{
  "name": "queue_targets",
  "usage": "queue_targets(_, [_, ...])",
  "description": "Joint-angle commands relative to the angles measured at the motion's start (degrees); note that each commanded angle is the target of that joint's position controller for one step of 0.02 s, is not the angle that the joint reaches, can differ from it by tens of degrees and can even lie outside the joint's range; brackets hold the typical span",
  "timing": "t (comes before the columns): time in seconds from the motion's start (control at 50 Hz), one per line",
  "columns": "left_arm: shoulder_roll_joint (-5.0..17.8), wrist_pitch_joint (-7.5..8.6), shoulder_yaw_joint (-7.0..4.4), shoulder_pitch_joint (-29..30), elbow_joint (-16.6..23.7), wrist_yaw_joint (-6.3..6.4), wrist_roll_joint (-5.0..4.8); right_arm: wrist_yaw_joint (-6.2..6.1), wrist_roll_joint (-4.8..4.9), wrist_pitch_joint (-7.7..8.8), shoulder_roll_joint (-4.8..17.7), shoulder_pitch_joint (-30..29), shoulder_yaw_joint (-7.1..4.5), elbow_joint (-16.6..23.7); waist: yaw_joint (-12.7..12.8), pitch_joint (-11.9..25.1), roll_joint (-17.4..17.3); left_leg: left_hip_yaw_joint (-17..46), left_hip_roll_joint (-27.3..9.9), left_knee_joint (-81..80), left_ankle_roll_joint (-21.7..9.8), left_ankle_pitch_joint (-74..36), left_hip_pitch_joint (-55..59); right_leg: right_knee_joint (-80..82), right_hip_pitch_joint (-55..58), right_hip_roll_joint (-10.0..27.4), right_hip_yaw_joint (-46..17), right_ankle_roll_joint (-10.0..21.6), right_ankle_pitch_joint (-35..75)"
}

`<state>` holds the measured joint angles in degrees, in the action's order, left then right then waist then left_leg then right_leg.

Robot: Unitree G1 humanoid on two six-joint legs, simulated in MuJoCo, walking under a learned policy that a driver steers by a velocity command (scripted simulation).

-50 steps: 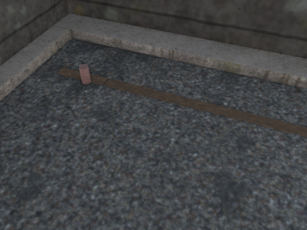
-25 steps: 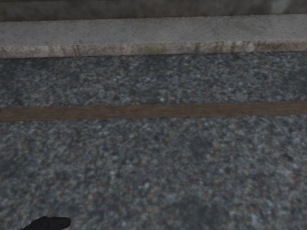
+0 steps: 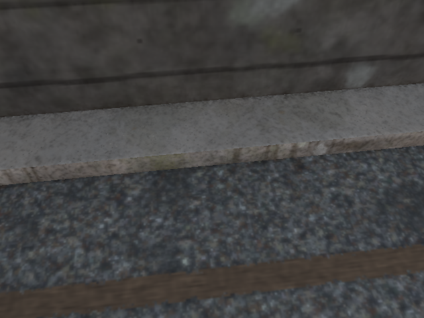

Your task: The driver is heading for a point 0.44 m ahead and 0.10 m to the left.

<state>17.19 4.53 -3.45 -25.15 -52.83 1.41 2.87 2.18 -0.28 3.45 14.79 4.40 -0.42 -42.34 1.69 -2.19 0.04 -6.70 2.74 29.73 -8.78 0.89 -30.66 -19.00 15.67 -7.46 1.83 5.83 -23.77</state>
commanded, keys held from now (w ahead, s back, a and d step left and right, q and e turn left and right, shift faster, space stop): w+q+shift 0.18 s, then q+shift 0.04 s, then shift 0.78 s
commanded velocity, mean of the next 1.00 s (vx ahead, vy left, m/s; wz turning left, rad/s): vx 0.41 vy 0.00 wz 0.32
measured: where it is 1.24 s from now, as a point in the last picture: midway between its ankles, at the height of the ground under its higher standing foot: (200, 289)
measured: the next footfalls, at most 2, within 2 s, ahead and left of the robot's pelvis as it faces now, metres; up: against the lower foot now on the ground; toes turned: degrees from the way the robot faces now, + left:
right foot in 0.42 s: +0.64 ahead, +0.00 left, +0.00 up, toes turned +19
left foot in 0.84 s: +0.54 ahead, +0.19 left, +0.00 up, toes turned +18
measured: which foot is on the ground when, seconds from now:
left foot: down 0.00-0.42, up 0.44-0.82, down 0.84-1.00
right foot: up 0.00-0.40, down 0.42-1.00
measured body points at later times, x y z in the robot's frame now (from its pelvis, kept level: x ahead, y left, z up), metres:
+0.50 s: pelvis +0.44 +0.03 +0.01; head +0.50 +0.05 +0.46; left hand +0.58 +0.30 -0.08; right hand +0.51 -0.25 -0.12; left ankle +0.24 +0.08 -0.60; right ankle +0.60 -0.02 -0.71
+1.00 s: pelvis +0.52 +0.07 +0.03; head +0.51 +0.07 +0.48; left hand +0.48 +0.31 -0.11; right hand +0.71 -0.11 -0.09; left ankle +0.50 +0.17 -0.71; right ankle +0.60 -0.02 -0.71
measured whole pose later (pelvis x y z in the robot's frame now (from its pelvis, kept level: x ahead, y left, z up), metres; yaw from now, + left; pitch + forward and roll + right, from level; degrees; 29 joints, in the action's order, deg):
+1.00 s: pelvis +0.52 +0.07 +0.03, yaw +21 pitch -1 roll +0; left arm 12.5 0.7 -0.6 -15.9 -53.3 0.5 0.5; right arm -1.3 -0.9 0.5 11.6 10.8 1.4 -51.5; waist 1.7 0.8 0.9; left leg 2.0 1.6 24.7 -0.8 11.8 -12.3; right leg -23.4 -14.2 -0.7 1.8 1.3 -8.5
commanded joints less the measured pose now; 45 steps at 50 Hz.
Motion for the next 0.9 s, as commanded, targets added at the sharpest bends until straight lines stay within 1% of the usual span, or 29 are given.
queue_targets(0.02, [1.94,0.45,-0.29,7.27,9.33,-0.18,-0.01,-1.53,-1.28,-1.26,15.54,31.48,-6.17,-7.05,-11.94,13.07,-13.6,25.68,-10.66,5.3,-12.04,14.95,51.51,-68.7,-46.31,3.65,1.31,-5.42,16.05])
queue_targets(0.04, [2.26,2.05,0.79,6.29,11.94,-1.06,-1.48,-0.93,-0.75,-1.79,13.99,25.05,-6.02,-5.74,-8.21,18.9,-16.99,55.38,-17.89,-10.34,-18.51,26.1,55.91,-76.2,-60.21,-0.48,-6.06,-5.69,-1.69])
queue_targets(0.08, [5.16,3.66,1.57,13.15,13.65,-1.36,-0.73,-0.96,-0.76,-1.26,9.14,19.65,-5.43,-4.52,-6.19,7.4,2.3,47.5,-16.47,-16.33,-14.44,26.46,41.0,-66.22,-60.91,7.27,-9.4,-3.57,7.48])
queue_targets(0.1, [4.55,3.5,1.93,14.96,14.35,-1.53,-0.16,-1.28,-0.88,-0.89,7.89,19.46,-5.02,-5.13,-4.17,2.83,5.53,42.12,-13.66,-17.25,-12.15,20.82,32.26,-61.39,-58.07,8.94,-8.42,-3.71,7.71])
queue_targets(0.14, [2.92,1.19,2.85,15.32,16.15,-2.12,1.64,-1.98,-0.3,0.16,7.52,19.42,-4.22,-6.2,-0.24,-0.99,4.34,35.58,-8.63,-18.72,-10.45,15.19,21.4,-55.5,-54.82,10.93,-7.34,-5.55,5.95])
queue_targets(0.16, [2.53,0.23,3.26,15.71,17.01,-2.23,1.77,-1.85,0.0,0.78,8.42,19.6,-4.37,-6.04,0.36,-1.81,2.91,33.68,-7.2,-19.71,-10.49,14.26,17.97,-51.56,-54.31,11.81,-6.3,-6.32,4.77])
queue_targets(0.18, [2.41,-0.3,3.71,18.6,18.57,-2.37,1.72,-1.66,0.17,1.31,9.42,19.59,-4.6,-5.63,0.16,-3.29,2.11,31.69,-5.78,-21.53,-10.46,12.63,13.65,-46.18,-53.26,12.41,-4.65,-7.12,5.38])
queue_targets(0.22, [1.99,0.16,4.47,26.05,21.91,-2.78,0.52,-1.88,0.22,1.57,9.85,20.09,-4.81,-5.27,-1.27,-6.89,1.47,27.91,-3.4,-21.62,-8.75,-10.7,8.17,-33.68,-49.64,11.06,-0.87,-8.95,14.16])
queue_targets(0.26, [-0.62,0.8,5.39,28.23,22.35,-3.08,0.0,-1.66,1.12,1.23,9.2,23.46,-5.04,-6.59,-4.18,-3.99,0.37,21.23,0.06,-17.18,-2.55,-29.37,9.77,-20.98,-42.22,7.68,2.42,-7.9,27.89])
queue_targets(0.32, [-1.0,0.98,5.41,29.68,22.12,-2.43,-0.78,-1.78,1.55,1.01,8.25,29.21,-4.98,-8.84,-8.17,1.01,-3.7,20.87,0.21,-13.02,2.76,-35.2,18.98,-11.99,-35.97,3.35,3.13,-5.33,37.29])
queue_targets(0.36, [1.89,1.32,4.35,25.32,20.94,-1.09,-0.35,-2.94,0.69,1.0,8.95,28.64,-5.34,-8.93,-5.86,3.47,-6.22,23.28,-0.69,-5.59,5.08,-39.41,25.16,-7.48,-30.98,1.64,0.94,-4.07,36.08])
queue_targets(0.38, [3.93,1.91,3.56,19.21,19.16,-0.56,-0.28,-3.43,0.39,0.98,10.37,26.01,-5.83,-8.33,-2.0,5.74,-6.63,23.52,-0.98,2.18,6.03,-39.0,26.42,-5.38,-25.98,2.7,-0.86,-3.43,37.65])
queue_targets(0.4, [6.06,2.83,2.69,9.51,15.87,-0.17,-0.02,-3.5,0.73,1.08,11.16,21.66,-6.09,-6.79,3.64,8.81,-5.58,22.06,0.37,13.99,6.97,-32.78,25.18,-1.25,-18.19,6.82,-3.43,-2.34,45.17])
queue_targets(0.42, [9.18,3.43,1.85,1.7,13.19,-0.07,0.45,-3.66,1.42,1.07,7.81,21.11,-5.38,-4.67,5.49,14.93,0.63,17.68,3.53,31.23,7.63,-2.56,18.84,-8.09,-6.9,17.91,-9.93,-0.29,72.01])
queue_targets(0.44, [9.08,2.97,1.48,0.34,13.84,-0.94,0.51,-4.51,4.39,0.42,2.57,32.3,-4.29,-3.99,0.08,28.09,13.95,14.4,8.86,52.58,9.79,38.85,5.98,-19.05,10.45,38.08,-28.01,11.18,108.02])
queue_targets(0.46, [6.05,1.99,1.18,0.56,14.53,-1.95,-1.59,-4.75,2.17,-0.07,6.83,33.0,-4.36,-5.24,1.45,33.82,6.67,17.78,6.08,56.88,8.98,35.86,1.41,-17.99,11.4,36.79,-31.0,13.96,104.47])
queue_targets(0.48, [3.93,1.83,1.17,6.84,15.63,-1.58,-2.01,-4.53,1.67,-0.66,7.02,30.03,-4.13,-5.47,0.67,30.25,6.26,17.75,3.3,56.97,9.23,30.62,-2.81,-12.97,6.0,34.83,-29.61,15.34,82.66])
queue_targets(0.5, [-0.91,1.42,2.34,11.16,15.88,-1.12,-1.88,-3.97,-0.02,-1.27,7.01,24.36,-3.94,-4.95,-0.12,21.78,0.85,14.63,1.28,51.33,9.62,26.93,-2.78,-7.98,-5.25,28.82,-24.16,12.53,69.64])
queue_targets(0.52, [-1.19,1.35,2.74,11.79,14.0,-0.38,-2.1,-3.04,-0.81,-1.86,5.82,19.77,-3.56,-3.28,-1.35,14.94,1.35,14.96,-0.12,45.57,9.9,26.42,-3.7,-4.68,-12.02,25.86,-20.33,10.7,61.44])
queue_targets(0.54, [-0.65,1.51,2.73,9.5,12.07,-0.36,-2.11,-2.41,-2.43,-2.68,5.17,17.16,-3.43,-2.88,-1.04,9.73,-0.96,13.82,0.17,41.05,10.0,25.31,0.97,-2.09,-20.69,23.5,-16.97,8.64,64.32])
queue_targets(0.58, [2.3,2.13,1.87,8.6,9.29,-0.77,-2.21,-2.16,-2.42,-4.35,2.05,19.92,-2.76,-3.03,-3.87,9.19,2.03,12.28,0.8,35.59,10.23,23.84,7.46,-0.25,-27.32,21.99,-12.8,8.02,66.54])
queue_targets(0.62, [2.41,2.58,1.88,10.92,8.61,-1.4,-1.63,-2.35,-2.07,-4.94,1.65,20.55,-2.44,-3.11,-5.85,11.0,4.77,11.36,0.63,29.65,9.91,21.67,10.36,0.11,-29.8,20.67,-9.39,7.73,67.67])
queue_targets(0.74, [3.56,0.7,1.39,10.18,5.43,-1.9,-1.9,-2.88,-1.35,-5.43,2.86,11.87,-0.75,-3.3,-3.53,9.59,9.31,7.73,-1.51,11.06,8.97,12.62,18.79,2.51,-33.91,17.9,-6.66,4.63,42.59])
queue_targets(0.8, [3.66,-1.29,1.38,9.51,4.43,-1.14,-2.32,-3.75,-1.78,-4.62,3.26,9.57,-0.23,-3.72,-3.27,6.0,6.99,7.49,-1.85,-3.0,7.55,10.97,24.01,0.21,-36.84,17.05,-8.62,2.04,22.24])
queue_targets(0.82, [2.9,-1.74,1.59,7.83,4.06,-0.86,-2.0,-4.15,-2.13,-4.2,4.47,8.79,-0.21,-3.49,-2.75,4.7,4.28,10.78,-4.59,-7.72,6.72,10.42,25.81,-0.49,-38.55,16.49,-9.5,-0.24,15.41])
queue_targets(0.84, [0.68,-1.89,2.1,6.29,4.74,-0.92,-1.9,-4.69,-2.74,-3.63,7.17,8.33,-0.35,-2.83,-1.2,4.3,-2.61,20.49,-13.55,-12.08,5.08,5.56,26.57,-5.37,-39.82,13.45,-7.21,-2.75,9.96])
queue_targets(0.86, [-1.5,-2.54,2.44,0.99,3.56,-0.84,-2.82,-4.41,-1.57,-3.44,8.93,3.86,-0.7,-2.91,2.9,3.51,-9.2,24.96,-18.42,-14.34,0.97,6.05,16.22,-4.48,-33.52,8.47,-2.76,-4.29,4.76])
queue_targets(0.88, [0.04,-3.31,2.2,2.2,1.93,-0.5,-2.57,-3.75,-0.67,-2.94,5.25,2.57,0.0,-3.19,1.71,2.24,-5.68,22.45,-15.41,-15.07,1.65,13.19,9.73,-3.53,-25.57,9.24,-3.77,-4.82,8.6])
queue_targets(0.9, [1.3,-3.68,1.65,4.93,2.25,-0.41,-2.51,-3.48,-0.37,-2.51,3.68,2.86,0.43,-4.1,1.2,0.7,-5.33,20.08,-11.61,-15.21,3.96,18.88,8.34,-2.57,-24.64,9.61,-4.57,-5.11,11.82])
